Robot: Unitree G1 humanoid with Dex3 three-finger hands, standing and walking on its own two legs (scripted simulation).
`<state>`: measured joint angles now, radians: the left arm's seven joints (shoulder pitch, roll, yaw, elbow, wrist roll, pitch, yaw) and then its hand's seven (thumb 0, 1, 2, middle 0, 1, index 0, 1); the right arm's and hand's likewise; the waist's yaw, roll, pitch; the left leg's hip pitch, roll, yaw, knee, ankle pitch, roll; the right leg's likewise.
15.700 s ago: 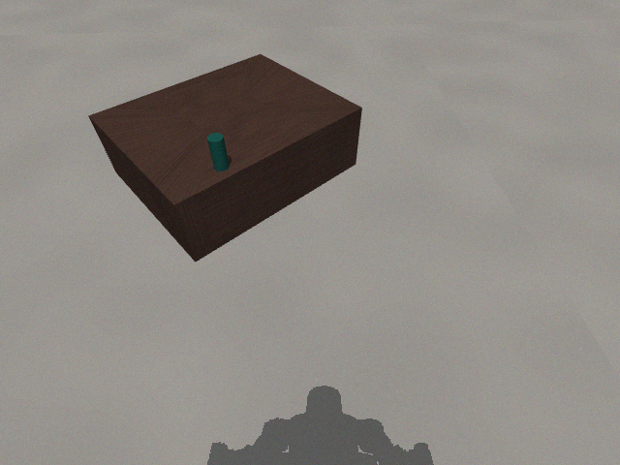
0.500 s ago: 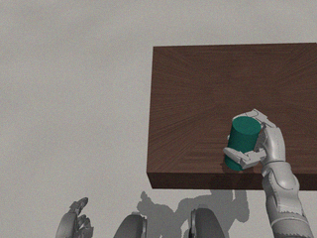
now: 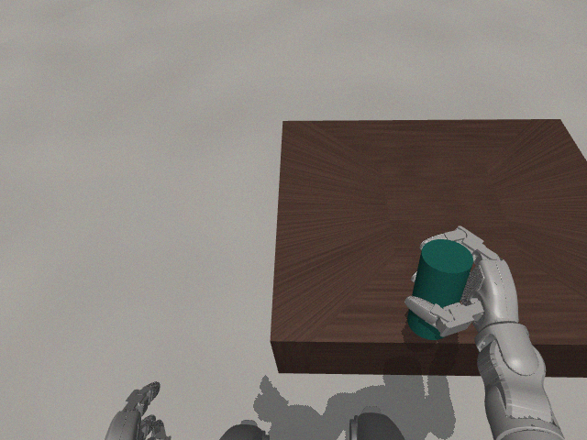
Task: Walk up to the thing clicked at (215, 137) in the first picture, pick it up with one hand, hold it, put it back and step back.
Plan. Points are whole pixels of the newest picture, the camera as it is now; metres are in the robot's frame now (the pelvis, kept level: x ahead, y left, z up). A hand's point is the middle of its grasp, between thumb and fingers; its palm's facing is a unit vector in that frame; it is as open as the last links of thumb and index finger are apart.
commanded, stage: lift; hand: right
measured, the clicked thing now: (436, 291) +0.32 -0.16 +0.02
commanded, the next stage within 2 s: hold in 0.34 s
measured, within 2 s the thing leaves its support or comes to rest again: neither
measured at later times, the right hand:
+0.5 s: hand (445, 285) +0.31 -0.16 +0.05, palm faces -0.04 +1.00 +0.01, open 9.6 cm
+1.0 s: hand (442, 280) +0.31 -0.15 +0.07, palm faces -0.05 +1.00 +0.02, open 9.6 cm
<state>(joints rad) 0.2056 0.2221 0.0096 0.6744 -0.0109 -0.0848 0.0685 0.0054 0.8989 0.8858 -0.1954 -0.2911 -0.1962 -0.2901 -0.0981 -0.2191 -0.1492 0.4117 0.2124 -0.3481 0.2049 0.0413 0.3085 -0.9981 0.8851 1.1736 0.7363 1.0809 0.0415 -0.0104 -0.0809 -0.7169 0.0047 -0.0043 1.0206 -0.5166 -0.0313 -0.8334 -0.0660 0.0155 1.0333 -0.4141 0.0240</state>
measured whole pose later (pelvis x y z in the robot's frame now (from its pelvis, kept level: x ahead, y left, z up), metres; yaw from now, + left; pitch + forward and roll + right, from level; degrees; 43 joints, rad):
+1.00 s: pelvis +0.01 +0.00 +0.03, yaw +0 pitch +7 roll +1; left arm 0.20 0.22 0.00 0.69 -0.01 -0.09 0.08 0.01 0.88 0.91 -0.20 -0.30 -0.20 -0.30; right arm -0.05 -0.20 -0.11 0.37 0.22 -0.32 0.20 0.04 0.31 -1.00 0.88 1.17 0.74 1.08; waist 0.02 -0.01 -0.04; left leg -0.53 0.01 -0.01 0.86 -0.46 -0.03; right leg -0.63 -0.06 0.00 0.87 -0.36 0.02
